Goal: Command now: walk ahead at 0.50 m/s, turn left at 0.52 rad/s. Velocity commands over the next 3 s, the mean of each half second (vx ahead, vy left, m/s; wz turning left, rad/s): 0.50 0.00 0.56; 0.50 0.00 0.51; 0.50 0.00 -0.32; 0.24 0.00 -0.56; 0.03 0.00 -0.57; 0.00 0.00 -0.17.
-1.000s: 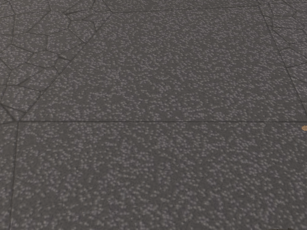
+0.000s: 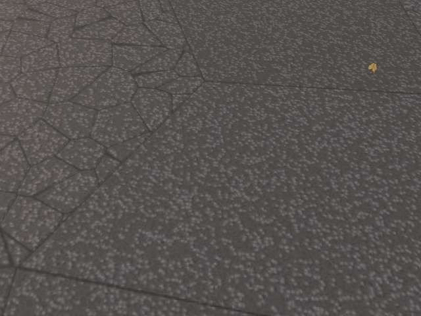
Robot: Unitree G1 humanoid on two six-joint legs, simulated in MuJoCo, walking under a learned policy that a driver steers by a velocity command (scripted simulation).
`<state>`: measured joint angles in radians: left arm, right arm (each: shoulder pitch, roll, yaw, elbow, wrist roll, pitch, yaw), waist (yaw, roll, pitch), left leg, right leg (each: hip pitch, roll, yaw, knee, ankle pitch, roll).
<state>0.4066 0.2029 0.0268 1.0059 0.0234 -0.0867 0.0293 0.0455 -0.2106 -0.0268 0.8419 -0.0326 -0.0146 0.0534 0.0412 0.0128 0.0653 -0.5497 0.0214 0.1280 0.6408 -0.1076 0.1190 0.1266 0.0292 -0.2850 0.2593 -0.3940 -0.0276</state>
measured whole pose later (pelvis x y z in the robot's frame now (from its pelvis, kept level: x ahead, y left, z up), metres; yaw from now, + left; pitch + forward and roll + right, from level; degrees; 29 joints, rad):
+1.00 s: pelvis +0.52 +0.10 +0.01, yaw +33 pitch +2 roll -2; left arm 0.42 0.24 0.04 0.90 0.02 -0.08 -0.01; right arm 0.05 -0.26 -0.03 0.72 -0.04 -0.01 0.07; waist 0.08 0.03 0.03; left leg -0.59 0.06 0.01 0.68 -0.11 0.05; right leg 0.02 0.00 -0.19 0.24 -0.28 0.00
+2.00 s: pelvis +0.90 +0.28 +0.01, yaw +1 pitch +1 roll +0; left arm 0.29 0.28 0.07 0.80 0.01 0.01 0.00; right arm 0.13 -0.26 -0.04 0.76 -0.03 0.03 -0.02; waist 0.04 0.03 0.07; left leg -0.60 0.06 -0.06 0.93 -0.27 -0.06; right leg -0.24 0.16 0.10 0.41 -0.17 -0.12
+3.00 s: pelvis +0.91 +0.31 +0.01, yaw -19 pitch -2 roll +0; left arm 0.15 0.22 -0.01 0.86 0.01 0.01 0.02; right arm 0.26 -0.25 -0.02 0.90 -0.01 0.04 -0.03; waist -0.02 0.02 0.04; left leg -0.14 0.01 -0.01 0.43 -0.24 -0.01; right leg -0.19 0.07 0.02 0.44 -0.23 -0.05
